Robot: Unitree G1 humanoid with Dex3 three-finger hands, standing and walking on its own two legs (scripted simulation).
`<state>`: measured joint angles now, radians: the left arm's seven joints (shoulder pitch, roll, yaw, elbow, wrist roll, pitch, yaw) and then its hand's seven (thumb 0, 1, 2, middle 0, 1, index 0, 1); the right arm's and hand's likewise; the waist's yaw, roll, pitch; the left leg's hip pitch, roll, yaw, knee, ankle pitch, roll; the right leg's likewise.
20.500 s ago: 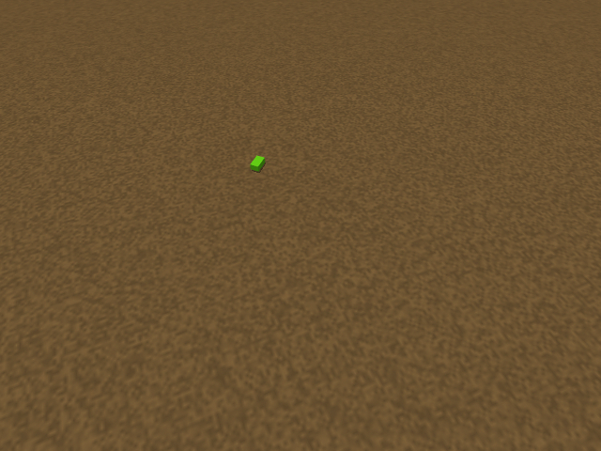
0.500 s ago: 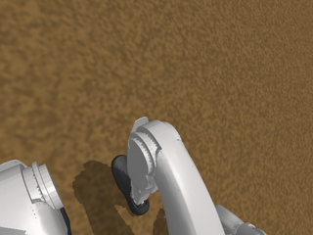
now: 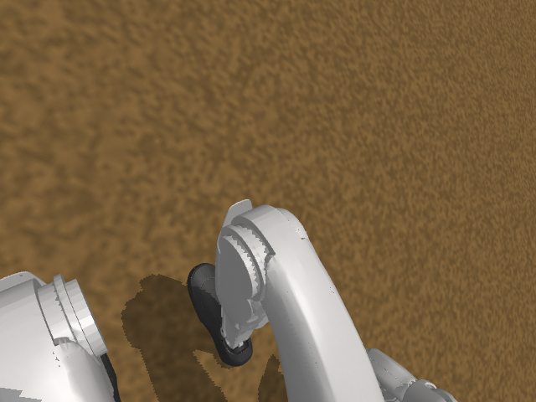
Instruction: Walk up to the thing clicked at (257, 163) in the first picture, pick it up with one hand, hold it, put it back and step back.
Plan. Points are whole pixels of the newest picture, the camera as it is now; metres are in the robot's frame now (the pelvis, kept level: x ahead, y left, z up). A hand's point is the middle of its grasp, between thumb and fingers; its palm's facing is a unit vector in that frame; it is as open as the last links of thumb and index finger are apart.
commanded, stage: close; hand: left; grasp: from above
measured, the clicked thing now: out of the picture +0.45 +0.33 -0.29
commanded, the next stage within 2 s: settle in 1.06 s
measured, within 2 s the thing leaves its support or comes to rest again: leaves its support in 1.38 s
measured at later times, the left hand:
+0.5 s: hand out of the picture +0.43 +0.32 -0.25, palm faces -0.44 -0.14 -0.89, open 7.5 cm
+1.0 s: hand out of the picture +0.43 +0.33 -0.25, palm faces -0.44 -0.14 -0.89, open 7.2 cm
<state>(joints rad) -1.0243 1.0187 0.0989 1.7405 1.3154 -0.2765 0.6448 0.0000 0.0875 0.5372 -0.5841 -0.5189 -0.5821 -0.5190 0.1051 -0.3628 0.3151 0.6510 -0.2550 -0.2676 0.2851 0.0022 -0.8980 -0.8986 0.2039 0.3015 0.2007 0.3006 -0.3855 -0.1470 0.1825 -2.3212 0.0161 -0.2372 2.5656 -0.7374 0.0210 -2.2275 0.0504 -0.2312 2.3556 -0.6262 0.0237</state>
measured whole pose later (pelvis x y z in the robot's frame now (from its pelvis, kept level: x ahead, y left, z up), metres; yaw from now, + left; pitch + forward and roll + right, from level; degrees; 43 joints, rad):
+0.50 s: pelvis +0.00 +0.00 +0.00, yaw +0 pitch +26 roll -15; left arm -1.02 1.03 0.10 1.74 1.30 -0.27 0.65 0.00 0.43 0.22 -0.81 -0.36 -0.85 -0.31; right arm 0.10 -0.37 0.32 0.65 -0.25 -0.27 0.28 0.00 -0.90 -0.90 0.20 0.30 0.20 0.30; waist -0.39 -0.15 0.19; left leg -2.32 0.02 -0.24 2.56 -0.73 0.02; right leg -2.22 0.05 -0.23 2.34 -0.62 0.03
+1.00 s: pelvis +0.00 +0.00 +0.00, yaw +0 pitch +26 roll -15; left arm -1.04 1.04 0.09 1.74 1.30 -0.27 0.64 0.00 0.44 0.05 -0.96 -0.15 -0.99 -0.11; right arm 0.11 -0.37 0.33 0.63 -0.25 -0.26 0.27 0.00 -0.90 -0.90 0.20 0.30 0.20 0.30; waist -0.39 -0.15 0.19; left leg -2.32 0.02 -0.24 2.56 -0.73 0.03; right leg -2.22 0.05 -0.23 2.34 -0.62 0.03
